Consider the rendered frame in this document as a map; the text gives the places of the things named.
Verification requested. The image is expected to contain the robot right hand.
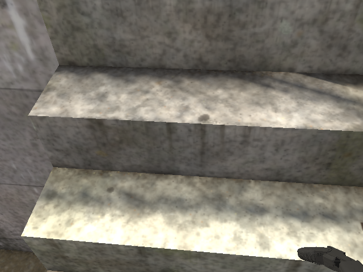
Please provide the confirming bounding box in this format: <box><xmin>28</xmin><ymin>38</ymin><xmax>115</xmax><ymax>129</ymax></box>
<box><xmin>297</xmin><ymin>246</ymin><xmax>363</xmax><ymax>272</ymax></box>

